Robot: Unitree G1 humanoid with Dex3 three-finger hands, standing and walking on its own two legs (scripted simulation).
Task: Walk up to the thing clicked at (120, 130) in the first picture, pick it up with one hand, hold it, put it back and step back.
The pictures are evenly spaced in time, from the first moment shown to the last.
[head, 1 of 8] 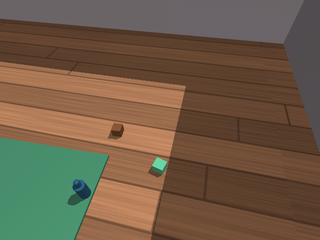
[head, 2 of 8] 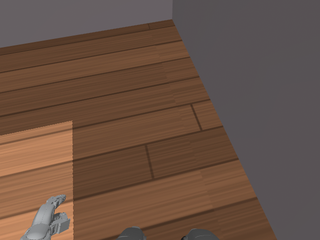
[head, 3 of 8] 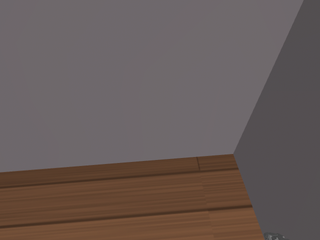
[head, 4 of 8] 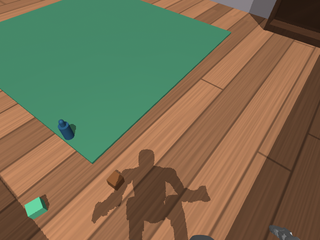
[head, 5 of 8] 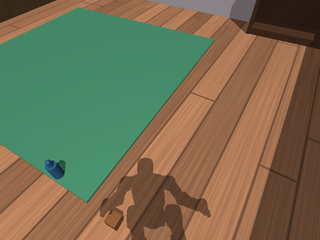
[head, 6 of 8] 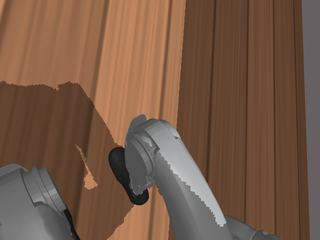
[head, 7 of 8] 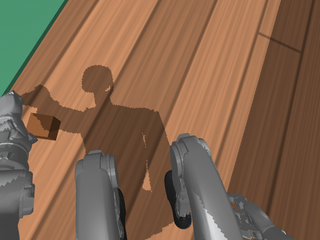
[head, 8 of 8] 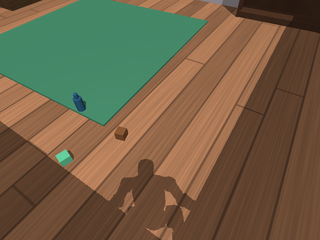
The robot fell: no
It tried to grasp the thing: yes
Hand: left
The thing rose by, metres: 0.65
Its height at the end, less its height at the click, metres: +0.00
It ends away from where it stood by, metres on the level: 0.03
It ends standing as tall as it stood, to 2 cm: yes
